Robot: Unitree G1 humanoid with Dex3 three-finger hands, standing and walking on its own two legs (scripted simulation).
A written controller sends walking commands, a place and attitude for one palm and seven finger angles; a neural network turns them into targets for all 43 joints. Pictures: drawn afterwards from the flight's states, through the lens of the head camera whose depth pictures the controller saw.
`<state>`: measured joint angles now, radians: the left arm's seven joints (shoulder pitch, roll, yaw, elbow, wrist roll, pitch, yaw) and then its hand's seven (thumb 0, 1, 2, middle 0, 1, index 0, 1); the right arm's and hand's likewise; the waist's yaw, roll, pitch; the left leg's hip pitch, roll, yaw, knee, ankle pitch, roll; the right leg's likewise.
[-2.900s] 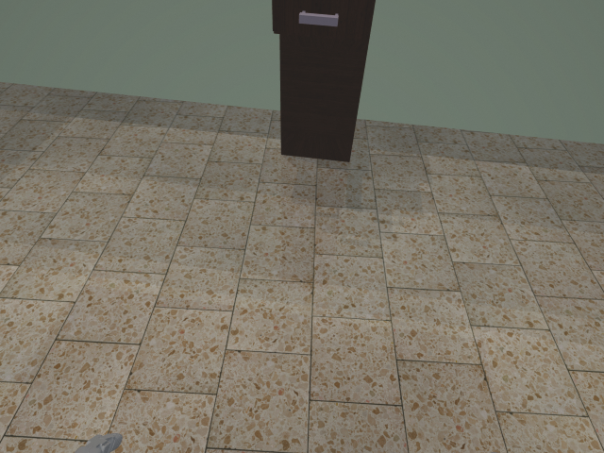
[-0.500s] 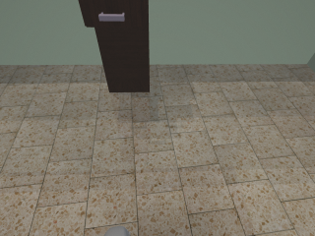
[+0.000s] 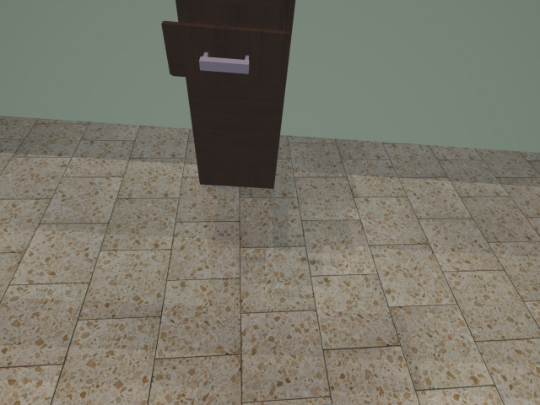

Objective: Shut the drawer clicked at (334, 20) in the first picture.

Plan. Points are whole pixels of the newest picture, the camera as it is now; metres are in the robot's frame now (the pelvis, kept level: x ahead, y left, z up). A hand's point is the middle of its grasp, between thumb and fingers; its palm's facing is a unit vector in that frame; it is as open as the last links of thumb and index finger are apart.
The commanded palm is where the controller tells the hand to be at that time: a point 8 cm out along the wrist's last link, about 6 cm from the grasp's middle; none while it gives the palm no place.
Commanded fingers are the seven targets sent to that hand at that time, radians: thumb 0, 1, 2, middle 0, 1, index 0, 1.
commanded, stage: walk to a spot facing it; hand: left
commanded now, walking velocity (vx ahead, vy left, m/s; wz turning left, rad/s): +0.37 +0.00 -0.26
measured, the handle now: (225, 61) +0.92 +0.20 +0.05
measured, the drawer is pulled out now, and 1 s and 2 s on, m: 0.27 0.27 0.27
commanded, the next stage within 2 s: turn to face it in 0.46 s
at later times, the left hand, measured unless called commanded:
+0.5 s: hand (235, 304) +0.33 +0.09 -0.17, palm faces -0.12 -0.97 -0.20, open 7.4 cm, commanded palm none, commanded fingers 0.00 0.90 0.90 -0.20 -0.30 -0.20 -0.30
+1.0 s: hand (220, 320) +0.30 +0.12 -0.19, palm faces +0.08 -0.99 -0.12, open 7.4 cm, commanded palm none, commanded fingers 0.00 0.90 0.90 -0.20 -0.30 -0.20 -0.30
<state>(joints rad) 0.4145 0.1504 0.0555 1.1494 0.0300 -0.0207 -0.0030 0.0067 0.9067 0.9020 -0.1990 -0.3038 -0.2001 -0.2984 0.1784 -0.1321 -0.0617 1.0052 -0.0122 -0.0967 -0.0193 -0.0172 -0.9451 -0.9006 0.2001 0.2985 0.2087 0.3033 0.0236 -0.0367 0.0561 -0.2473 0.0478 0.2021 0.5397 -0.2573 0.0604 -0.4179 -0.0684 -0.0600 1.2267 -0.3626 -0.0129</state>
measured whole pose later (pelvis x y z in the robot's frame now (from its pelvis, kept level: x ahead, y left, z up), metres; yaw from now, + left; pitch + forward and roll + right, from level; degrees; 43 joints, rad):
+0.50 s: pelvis +0.20 -0.07 -0.01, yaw -6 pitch -2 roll +1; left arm 0.13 0.16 0.06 1.00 0.02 -0.07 -0.01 0.00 0.91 0.90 -0.20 -0.30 -0.20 -0.30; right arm 0.45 -0.11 -0.04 1.19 -0.01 -0.03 0.00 0.01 -0.91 -0.90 0.20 0.30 0.20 0.30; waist -0.05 0.01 0.09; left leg -0.24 0.12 0.11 1.15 -0.48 0.00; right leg -0.38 -0.04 -0.16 0.65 -0.25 -0.07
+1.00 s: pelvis +0.32 -0.04 +0.00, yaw +1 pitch -2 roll -2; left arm 0.30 0.15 0.04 1.11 0.03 0.01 0.02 0.00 0.91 0.90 -0.20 -0.30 -0.20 -0.30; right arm 0.16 -0.15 -0.03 1.02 -0.02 -0.03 -0.03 0.00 -0.94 -0.90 0.20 0.30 0.20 0.30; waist 0.02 -0.04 0.06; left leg -0.32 0.02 0.12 0.54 -0.20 0.08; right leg -0.33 -0.07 -0.09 0.98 -0.52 0.02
